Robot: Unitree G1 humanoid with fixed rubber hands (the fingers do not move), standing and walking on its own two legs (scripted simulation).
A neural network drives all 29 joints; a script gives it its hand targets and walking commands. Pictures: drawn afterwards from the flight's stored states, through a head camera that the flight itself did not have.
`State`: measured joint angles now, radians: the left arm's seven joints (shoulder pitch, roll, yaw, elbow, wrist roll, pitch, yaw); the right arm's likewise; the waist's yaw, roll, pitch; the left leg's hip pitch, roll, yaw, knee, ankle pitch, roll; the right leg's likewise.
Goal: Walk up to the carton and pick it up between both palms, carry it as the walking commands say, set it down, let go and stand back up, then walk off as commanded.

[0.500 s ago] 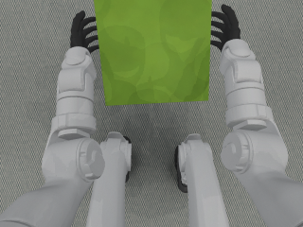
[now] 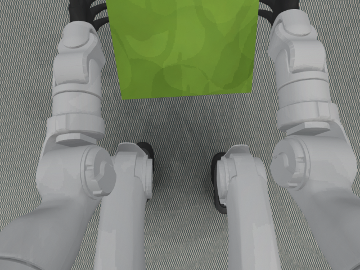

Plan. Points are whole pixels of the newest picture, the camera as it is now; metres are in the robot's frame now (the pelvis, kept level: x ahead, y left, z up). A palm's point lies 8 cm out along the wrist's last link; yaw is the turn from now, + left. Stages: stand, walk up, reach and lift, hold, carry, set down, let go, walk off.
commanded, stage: set down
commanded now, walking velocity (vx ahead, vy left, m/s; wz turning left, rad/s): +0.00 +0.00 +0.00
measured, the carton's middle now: (181, 20) +0.57 +0.02 -0.23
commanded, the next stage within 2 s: none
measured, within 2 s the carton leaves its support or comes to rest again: neither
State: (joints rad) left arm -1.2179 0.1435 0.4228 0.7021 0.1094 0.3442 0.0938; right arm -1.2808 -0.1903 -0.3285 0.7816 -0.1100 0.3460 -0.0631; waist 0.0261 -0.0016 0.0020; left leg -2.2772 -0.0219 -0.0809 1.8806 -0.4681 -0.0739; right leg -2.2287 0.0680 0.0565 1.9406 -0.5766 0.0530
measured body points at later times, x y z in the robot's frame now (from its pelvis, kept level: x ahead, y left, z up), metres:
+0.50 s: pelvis +0.00 +0.00 -0.05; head +0.38 +0.00 +0.20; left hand +0.56 +0.19 -0.21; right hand +0.58 -0.15 -0.21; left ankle +0.12 +0.14 -0.40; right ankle +0.09 -0.13 -0.40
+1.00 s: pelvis +0.00 +0.00 -0.06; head +0.38 +0.00 +0.18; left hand +0.57 +0.19 -0.22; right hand +0.59 -0.15 -0.22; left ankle +0.12 +0.14 -0.40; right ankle +0.09 -0.13 -0.40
